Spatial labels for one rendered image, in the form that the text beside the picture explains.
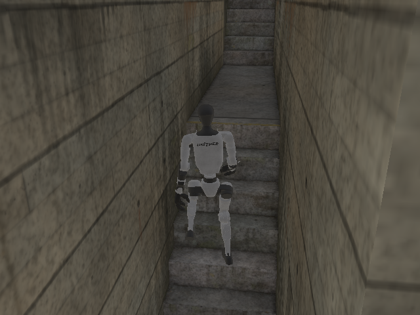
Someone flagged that stairs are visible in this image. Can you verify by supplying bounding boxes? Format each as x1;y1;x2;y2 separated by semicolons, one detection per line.
163;123;280;315
223;0;276;66

